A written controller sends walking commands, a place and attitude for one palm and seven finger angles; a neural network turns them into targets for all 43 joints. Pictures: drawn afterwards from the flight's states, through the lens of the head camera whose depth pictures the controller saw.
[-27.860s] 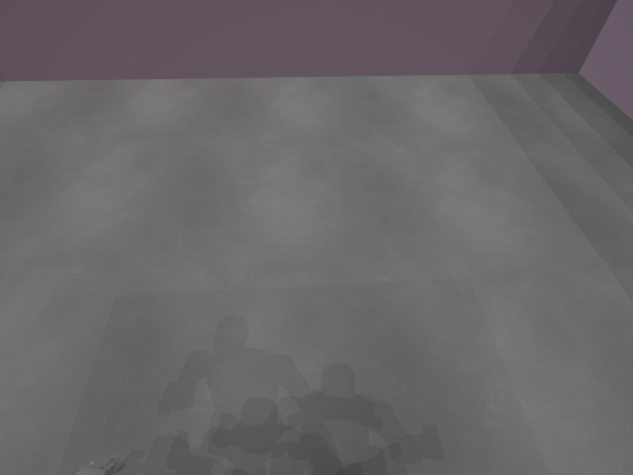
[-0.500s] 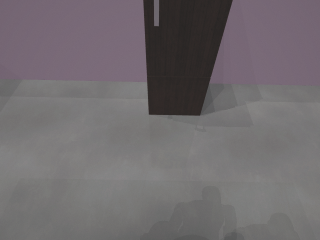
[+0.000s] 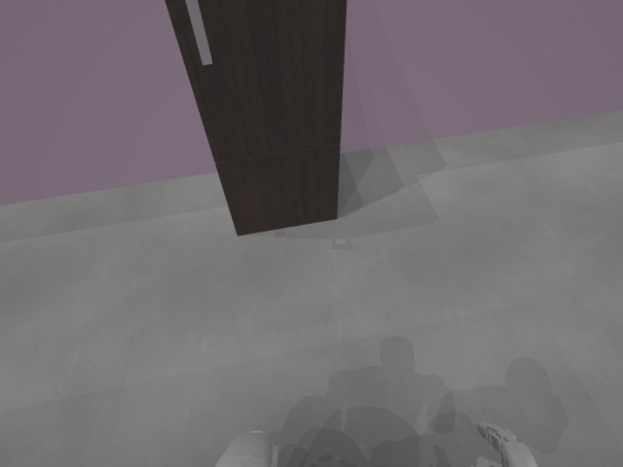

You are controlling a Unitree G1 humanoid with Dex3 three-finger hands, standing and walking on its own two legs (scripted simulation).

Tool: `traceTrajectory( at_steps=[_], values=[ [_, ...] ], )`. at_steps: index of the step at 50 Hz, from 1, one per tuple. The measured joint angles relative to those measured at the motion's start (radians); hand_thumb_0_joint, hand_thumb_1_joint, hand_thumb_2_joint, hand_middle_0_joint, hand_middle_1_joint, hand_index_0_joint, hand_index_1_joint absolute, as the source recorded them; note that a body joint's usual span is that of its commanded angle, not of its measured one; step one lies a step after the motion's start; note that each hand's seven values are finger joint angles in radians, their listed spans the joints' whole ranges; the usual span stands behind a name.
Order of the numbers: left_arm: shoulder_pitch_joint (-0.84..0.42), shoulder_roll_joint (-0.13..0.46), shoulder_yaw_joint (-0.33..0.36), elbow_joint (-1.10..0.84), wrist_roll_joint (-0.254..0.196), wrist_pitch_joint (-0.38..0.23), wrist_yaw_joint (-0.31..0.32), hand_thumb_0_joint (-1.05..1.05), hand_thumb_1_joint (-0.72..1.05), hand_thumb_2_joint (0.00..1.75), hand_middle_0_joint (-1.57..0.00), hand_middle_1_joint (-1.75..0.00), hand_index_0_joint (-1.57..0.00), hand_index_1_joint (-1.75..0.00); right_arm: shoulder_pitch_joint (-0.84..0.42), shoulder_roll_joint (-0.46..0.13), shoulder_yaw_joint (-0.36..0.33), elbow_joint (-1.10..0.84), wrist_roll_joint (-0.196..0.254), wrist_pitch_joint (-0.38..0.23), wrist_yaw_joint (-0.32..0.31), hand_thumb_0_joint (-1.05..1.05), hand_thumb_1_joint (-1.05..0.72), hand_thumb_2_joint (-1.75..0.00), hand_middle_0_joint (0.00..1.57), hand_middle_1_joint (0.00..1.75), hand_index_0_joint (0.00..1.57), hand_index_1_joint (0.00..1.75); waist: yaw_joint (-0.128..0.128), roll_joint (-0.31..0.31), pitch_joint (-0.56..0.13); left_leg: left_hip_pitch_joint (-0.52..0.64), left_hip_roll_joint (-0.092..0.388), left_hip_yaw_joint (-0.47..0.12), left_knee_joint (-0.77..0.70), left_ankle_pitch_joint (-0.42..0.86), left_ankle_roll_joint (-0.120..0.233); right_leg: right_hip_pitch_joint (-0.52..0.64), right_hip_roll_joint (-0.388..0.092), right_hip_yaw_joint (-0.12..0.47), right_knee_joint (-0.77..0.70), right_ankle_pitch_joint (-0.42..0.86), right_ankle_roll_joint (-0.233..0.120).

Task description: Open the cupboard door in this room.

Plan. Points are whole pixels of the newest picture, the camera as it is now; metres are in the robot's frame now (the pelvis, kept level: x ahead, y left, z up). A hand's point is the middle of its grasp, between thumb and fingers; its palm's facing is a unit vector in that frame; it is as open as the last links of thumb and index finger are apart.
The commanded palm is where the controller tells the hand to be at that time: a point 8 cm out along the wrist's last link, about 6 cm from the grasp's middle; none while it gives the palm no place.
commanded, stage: walk to a spot facing it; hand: left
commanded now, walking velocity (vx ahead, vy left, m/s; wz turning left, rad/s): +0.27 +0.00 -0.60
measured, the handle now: (198, 23) +0.95 +0.37 +0.08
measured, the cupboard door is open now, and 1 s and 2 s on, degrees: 0 0 0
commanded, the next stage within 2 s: turn to face it in 1.84 s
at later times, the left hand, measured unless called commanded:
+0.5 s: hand (207, 342) +0.31 +0.23 -0.16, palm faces -0.32 -0.91 -0.25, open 7.4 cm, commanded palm none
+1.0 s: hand (260, 319) +0.37 +0.15 -0.18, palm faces -0.56 -0.80 -0.20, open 7.4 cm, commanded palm none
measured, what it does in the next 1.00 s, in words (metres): walks ahead, turning right: left foot, then right foot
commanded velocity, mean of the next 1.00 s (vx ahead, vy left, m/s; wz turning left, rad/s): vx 0.02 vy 0.00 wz -0.60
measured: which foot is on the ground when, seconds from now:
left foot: up 0.00-0.16, down 0.18-0.62, up 0.64-1.00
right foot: down 0.00-0.18, up 0.20-0.60, down 0.62-1.00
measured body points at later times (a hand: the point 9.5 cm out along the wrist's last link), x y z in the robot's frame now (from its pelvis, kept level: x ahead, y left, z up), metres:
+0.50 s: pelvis +0.12 +0.06 +0.00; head +0.17 +0.05 +0.44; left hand +0.33 +0.28 -0.14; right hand +0.03 -0.18 -0.15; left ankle +0.10 +0.17 -0.74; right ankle +0.12 -0.09 -0.68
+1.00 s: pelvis +0.18 +0.05 -0.02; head +0.23 +0.03 +0.43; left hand +0.40 +0.19 -0.17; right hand +0.14 -0.24 -0.14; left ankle +0.27 +0.13 -0.73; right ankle +0.14 -0.09 -0.74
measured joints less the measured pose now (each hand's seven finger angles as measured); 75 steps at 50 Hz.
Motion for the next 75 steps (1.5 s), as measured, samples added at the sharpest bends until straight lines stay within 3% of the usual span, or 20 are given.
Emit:
traceTrajectory(
  at_steps=[6,9,12,14,17,20,24,29,31,33,35,38,44,51,54,58,61,66,71,75],
  values=[
    [0.029,0.022,0.005,0.009,0.004,0.01,-0.001,0.0,0.9,0.9,-0.2,-0.3,-0.21,-0.3,-0.011,0.013,0.014,-0.028,0.01,-0.015,0.002,0.01,-0.91,-0.9,0.2,0.3,0.19,0.3,0.021,-0.027,-0.001,0.07,-0.028,0.004,-0.249,-0.011,0.01,0.035,-0.002,0.067,0.007,-0.041,0.033],
    [0.039,0.039,0.014,0.015,-0.005,0.026,-0.003,0.0,0.9,0.9,-0.2,-0.3,-0.21,-0.3,0.009,0.015,0.031,-0.049,0.012,-0.049,-0.004,0.01,-0.91,-0.9,0.2,0.3,0.2,0.3,0.016,-0.024,-0.013,0.173,-0.029,0.013,-0.458,0.079,0.034,0.002,0.014,0.091,0.127,-0.12,0.05],
    [-0.002,0.07,0.029,0.028,-0.005,0.046,-0.003,0.0,0.9,0.9,-0.2,-0.3,-0.2,-0.3,0.031,0.04,0.046,-0.048,0.004,-0.061,-0.009,0.01,-0.91,-0.9,0.2,0.3,0.2,0.3,0.012,-0.052,0.009,0.187,-0.02,0.071,-0.385,0.052,0.086,-0.132,-0.004,0.031,0.478,-0.277,0.059],
    [-0.036,0.087,0.036,0.023,0.0,0.055,-0.011,0.0,0.91,0.9,-0.2,-0.3,-0.2,-0.3,0.068,0.052,0.051,-0.04,0.001,-0.056,-0.012,0.01,-0.91,-0.9,0.2,0.3,0.2,0.3,-0.004,-0.05,0.013,0.226,-0.007,0.097,-0.408,0.034,0.097,-0.216,-0.025,-0.033,0.642,-0.264,0.071],
    [-0.09,0.105,0.044,-0.013,0.001,0.061,-0.02,0.0,0.91,0.9,-0.19,-0.3,-0.2,-0.3,0.128,0.061,0.05,-0.007,0.001,-0.051,-0.02,0.01,-0.91,-0.9,0.2,0.3,0.2,0.3,-0.022,-0.043,0.021,0.287,0.007,0.135,-0.477,0.045,0.098,-0.308,-0.066,-0.087,0.732,-0.181,0.093],
    [-0.144,0.114,0.047,-0.049,0.001,0.067,-0.021,0.0,0.91,0.9,-0.19,-0.3,-0.2,-0.3,0.184,0.061,0.042,0.031,0.004,-0.045,-0.025,0.01,-0.91,-0.9,0.2,0.3,0.2,0.3,-0.04,-0.036,0.028,0.333,0.015,0.177,-0.52,0.043,0.098,-0.363,-0.096,-0.101,0.72,-0.116,0.109],
    [-0.217,0.111,0.046,-0.079,0.003,0.079,-0.019,0.0,0.91,0.9,-0.19,-0.3,-0.2,-0.3,0.245,0.05,0.024,0.07,0.002,-0.035,-0.025,0.01,-0.91,-0.9,0.2,0.3,0.2,0.3,-0.073,-0.023,0.042,0.373,0.031,0.23,-0.523,0.01,0.088,-0.363,-0.118,-0.113,0.578,-0.074,0.115],
    [-0.292,0.097,0.031,-0.1,0.005,0.076,-0.019,0.0,0.91,0.9,-0.19,-0.3,-0.2,-0.3,0.295,0.031,0.003,0.098,0.0,-0.023,-0.019,0.01,-0.91,-0.9,0.2,0.3,0.2,0.3,-0.117,-0.007,0.058,0.4,0.065,0.297,-0.448,-0.073,0.056,-0.274,-0.102,-0.144,0.351,-0.077,0.088],
    [-0.305,0.095,0.018,-0.116,0.005,0.056,-0.02,0.0,0.91,0.9,-0.19,-0.3,-0.2,-0.3,0.321,0.025,-0.002,0.102,0.005,-0.018,-0.015,0.01,-0.91,-0.9,0.2,0.3,0.2,0.3,-0.124,-0.005,0.053,0.379,0.09,0.311,-0.348,-0.121,0.037,-0.196,-0.087,-0.16,0.215,0.028,0.065],
    [-0.32,0.083,0.007,-0.123,-0.002,0.025,-0.01,0.0,0.91,0.9,-0.19,-0.3,-0.2,-0.3,0.309,0.013,0.0,0.1,0.016,0.002,-0.014,0.01,-0.91,-0.9,0.2,0.3,0.2,0.3,-0.128,0.01,0.071,0.283,0.1,0.226,-0.095,-0.188,0.02,-0.2,-0.068,-0.155,0.25,0.018,0.029],
    [-0.32,0.068,-0.006,-0.129,-0.013,0.019,0.002,0.0,0.91,0.9,-0.19,-0.3,-0.2,-0.3,0.274,0.006,0.004,0.094,0.02,0.02,-0.023,0.01,-0.91,-0.9,0.2,0.3,0.2,0.3,-0.131,0.014,0.092,0.183,0.067,0.126,0.122,-0.227,0.012,-0.187,-0.058,-0.142,0.27,-0.034,0.011],
    [-0.295,0.045,-0.018,-0.124,-0.015,0.037,0.015,0.0,0.91,0.9,-0.19,-0.3,-0.2,-0.3,0.212,0.003,0.009,0.067,0.015,0.034,-0.026,0.01,-0.91,-0.9,0.2,0.3,0.19,0.3,-0.121,0.013,0.094,0.08,0.049,0.062,0.218,-0.169,-0.001,-0.15,-0.04,-0.109,0.224,-0.025,0.016],
    [-0.226,0.022,-0.021,-0.096,-0.001,0.064,0.01,0.0,0.9,0.9,-0.2,-0.3,-0.21,-0.3,0.108,0.015,0.017,-0.013,0.01,0.026,-0.018,0.01,-0.91,-0.9,0.2,0.3,0.19,0.3,-0.091,-0.003,0.057,0.009,0.032,0.027,0.069,-0.087,-0.007,-0.135,-0.022,-0.036,0.163,0.012,0.027],
    [-0.157,0.047,0.003,-0.088,-0.001,0.079,0.002,0.0,0.9,0.9,-0.2,-0.3,-0.21,-0.3,0.057,0.033,0.029,-0.067,0.021,-0.007,-0.019,0.01,-0.91,-0.9,0.2,0.3,0.2,0.3,-0.047,-0.036,0.023,0.162,-0.03,0.039,-0.323,-0.02,0.017,-0.177,0.001,0.043,0.19,0.008,0.072],
    [-0.146,0.079,0.022,-0.077,-0.004,0.095,0.003,0.0,0.9,0.9,-0.2,-0.3,-0.21,-0.3,0.068,0.052,0.041,-0.071,0.013,-0.022,-0.019,0.01,-0.91,-0.9,0.2,0.3,0.2,0.3,-0.029,-0.075,0.024,0.181,-0.035,0.082,-0.343,0.017,0.095,-0.243,0.002,0.051,0.377,-0.165,0.082],
    [-0.122,0.098,0.043,-0.057,0.002,0.097,-0.013,0.0,0.91,0.9,-0.2,-0.3,-0.2,-0.3,0.097,0.064,0.047,-0.056,0.005,-0.017,-0.024,0.01,-0.91,-0.9,0.2,0.3,0.2,0.3,-0.021,-0.063,0.02,0.24,-0.004,0.128,-0.421,0.041,0.119,-0.324,-0.02,-0.016,0.699,-0.178,0.108],
    [-0.104,0.103,0.05,-0.047,0.0,0.098,-0.017,0.0,0.91,0.9,-0.19,-0.3,-0.2,-0.3,0.123,0.07,0.043,-0.04,0.006,-0.021,-0.027,0.01,-0.91,-0.9,0.2,0.3,0.2,0.3,-0.022,-0.052,0.012,0.275,0.012,0.164,-0.478,0.063,0.121,-0.332,-0.055,-0.04,0.783,-0.139,0.127],
    [-0.102,0.099,0.051,-0.031,-0.001,0.108,-0.016,0.0,0.91,0.9,-0.19,-0.3,-0.2,-0.3,0.165,0.079,0.031,-0.011,0.008,-0.027,-0.027,0.01,-0.91,-0.9,0.2,0.3,0.2,0.3,-0.037,-0.042,0.009,0.305,0.036,0.228,-0.511,0.068,0.117,-0.3,-0.101,-0.056,0.747,-0.135,0.142],
    [-0.143,0.08,0.042,-0.032,-0.002,0.114,-0.016,0.0,0.91,0.9,-0.19,-0.3,-0.2,-0.3,0.196,0.074,0.014,0.027,0.004,-0.02,-0.021,0.01,-0.91,-0.9,0.2,0.3,0.2,0.3,-0.062,-0.03,0.02,0.31,0.07,0.296,-0.492,0.053,0.1,-0.25,-0.124,-0.094,0.594,-0.179,0.137],
    [-0.192,0.06,0.029,-0.05,-0.003,0.1,-0.015,0.0,0.91,0.9,-0.19,-0.3,-0.2,-0.3,0.216,0.054,-0.003,0.055,0.0,-0.011,-0.014,0.01,-0.91,-0.9,0.2,0.3,0.2,0.3,-0.09,-0.008,0.03,0.296,0.111,0.34,-0.431,0.025,0.071,-0.177,-0.109,-0.132,0.393,-0.189,0.109]
  ],
)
